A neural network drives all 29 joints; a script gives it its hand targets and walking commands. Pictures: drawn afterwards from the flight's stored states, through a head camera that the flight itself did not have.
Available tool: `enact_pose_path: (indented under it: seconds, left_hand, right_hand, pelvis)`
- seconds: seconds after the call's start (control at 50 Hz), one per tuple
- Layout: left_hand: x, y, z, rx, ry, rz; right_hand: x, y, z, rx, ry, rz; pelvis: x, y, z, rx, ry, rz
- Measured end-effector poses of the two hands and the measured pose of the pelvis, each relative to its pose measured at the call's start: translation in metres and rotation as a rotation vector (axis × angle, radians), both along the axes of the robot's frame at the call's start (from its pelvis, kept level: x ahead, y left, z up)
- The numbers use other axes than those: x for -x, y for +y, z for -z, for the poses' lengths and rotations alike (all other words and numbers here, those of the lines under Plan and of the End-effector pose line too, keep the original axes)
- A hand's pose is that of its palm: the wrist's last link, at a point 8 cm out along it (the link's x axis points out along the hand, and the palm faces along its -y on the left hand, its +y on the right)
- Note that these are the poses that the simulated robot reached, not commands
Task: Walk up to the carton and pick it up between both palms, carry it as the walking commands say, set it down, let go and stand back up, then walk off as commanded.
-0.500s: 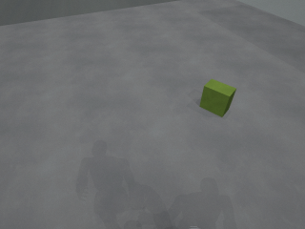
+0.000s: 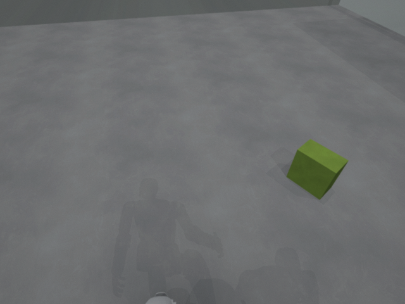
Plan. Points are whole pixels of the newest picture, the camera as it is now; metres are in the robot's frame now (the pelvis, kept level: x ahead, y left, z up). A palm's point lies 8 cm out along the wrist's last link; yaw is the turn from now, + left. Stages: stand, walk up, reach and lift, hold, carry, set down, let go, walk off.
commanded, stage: walk up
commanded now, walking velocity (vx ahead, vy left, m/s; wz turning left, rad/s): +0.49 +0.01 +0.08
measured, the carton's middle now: (315, 169) +1.07 -0.61 -0.65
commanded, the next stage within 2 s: none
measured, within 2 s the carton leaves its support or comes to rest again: neither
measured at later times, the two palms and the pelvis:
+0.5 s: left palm (136, 199) +0.42 +0.23 -0.11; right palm out of the picture +0.11 -0.21 -0.15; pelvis +0.26 -0.01 +0.00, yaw -9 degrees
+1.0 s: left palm (184, 189) +0.48 +0.10 -0.12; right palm (350, 163) +0.60 -0.42 -0.10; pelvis +0.50 -0.14 +0.01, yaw -23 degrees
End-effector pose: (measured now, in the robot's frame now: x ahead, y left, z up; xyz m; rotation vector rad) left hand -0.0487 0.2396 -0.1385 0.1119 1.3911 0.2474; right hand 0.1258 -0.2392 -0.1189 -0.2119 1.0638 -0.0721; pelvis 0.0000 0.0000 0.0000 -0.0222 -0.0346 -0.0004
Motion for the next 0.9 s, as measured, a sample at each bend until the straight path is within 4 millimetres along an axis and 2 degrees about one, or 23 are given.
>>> enact_pose_path:
  seconds: [0.06, 0.1, 0.14, 0.18, 0.24, 0.34, 0.4, 0.46, 0.5, 0.54, 0.58, 0.64, 0.68, 0.78, 0.84, 0.9]
  left_hand:
    - [0.004, -0.003, 0.009, 0.043, 0.111, -0.041]
    - [-0.004, -0.004, 0.017, 0.073, 0.163, -0.062]
    - [-0.022, -0.002, 0.029, 0.101, 0.2, -0.066]
    - [-0.056, 0.003, 0.034, 0.115, 0.195, -0.048]
    - [-0.132, 0.014, 0.029, 0.097, 0.1, 0.026]
    - [-0.277, 0.026, 0.007, 0.035, -0.092, 0.198]
    - [-0.361, 0.022, -0.011, -0.006, -0.206, 0.277]
    - [-0.432, 0.004, -0.027, -0.026, -0.284, 0.346]
    - [-0.473, -0.014, -0.033, -0.028, -0.312, 0.388]
    - [-0.51, -0.038, -0.035, -0.028, -0.33, 0.43]
    - [-0.545, -0.064, -0.032, -0.029, -0.349, 0.467]
    - [-0.583, -0.103, -0.021, -0.033, -0.376, 0.5]
    - [-0.589, -0.122, -0.014, -0.021, -0.356, 0.507]
    - [-0.564, -0.151, -0.006, 0.02, -0.206, 0.43]
    - [-0.549, -0.148, -0.009, 0.006, -0.139, 0.366]
    - [-0.532, -0.145, -0.012, 0.006, -0.037, 0.326]
  right_hand:
    - [-0.065, 0.014, -0.008, 0.01, -0.064, -0.031]
    - [-0.102, 0.025, -0.006, 0.022, -0.094, -0.051]
    - [-0.13, 0.034, 0.003, 0.035, -0.113, -0.049]
    - [-0.14, 0.043, 0.011, 0.036, -0.098, -0.04]
    - [-0.124, 0.049, 0.02, 0.01, -0.024, 0.025]
    - [-0.057, 0.046, 0.029, -0.025, 0.187, 0.205]
    - [-0.016, 0.041, 0.028, -0.04, 0.324, 0.292]
    - [0.011, 0.035, 0.027, -0.06, 0.444, 0.361]
    - [0.017, 0.029, 0.028, -0.075, 0.501, 0.4]
    - [0.012, 0.019, 0.034, -0.089, 0.533, 0.427]
    - [-0.002, 0.005, 0.043, -0.106, 0.55, 0.432]
    - [-0.042, -0.023, 0.061, -0.126, 0.54, 0.417]
    - [-0.089, -0.047, 0.063, -0.123, 0.461, 0.412]
    - [-0.23, -0.107, 0.039, -0.066, 0.173, 0.352]
    - [-0.309, -0.135, 0.021, -0.041, 0.051, 0.313]
    - [-0.38, -0.157, 0.002, -0.021, -0.054, 0.299]
  pelvis:
    - [-0.039, 0.008, 0.005, 0.006, 0.018, 0.007]
    - [-0.067, 0.016, 0.013, 0.007, 0.03, 0.014]
    - [-0.095, 0.026, 0.025, -0.001, 0.041, 0.028]
    - [-0.114, 0.033, 0.028, -0.022, 0.043, 0.044]
    - [-0.138, 0.038, 0.02, -0.02, 0.028, 0.066]
    - [-0.179, 0.033, 0.007, -0.024, 0.001, 0.107]
    - [-0.205, 0.023, 0.002, -0.028, -0.009, 0.122]
    - [-0.235, 0.007, 0.001, -0.033, -0.01, 0.14]
    - [-0.257, -0.005, 0.003, -0.042, -0.007, 0.164]
    - [-0.28, -0.02, 0.008, -0.051, 0.0, 0.182]
    - [-0.303, -0.038, 0.016, -0.063, 0.011, 0.19]
    - [-0.332, -0.065, 0.029, -0.047, 0.019, 0.219]
    - [-0.345, -0.08, 0.027, -0.055, 0.014, 0.248]
    - [-0.383, -0.107, 0.009, -0.048, 0.006, 0.279]
    - [-0.409, -0.12, 0.001, -0.042, 0.004, 0.312]
    - [-0.44, -0.13, -0.004, -0.039, 0.003, 0.345]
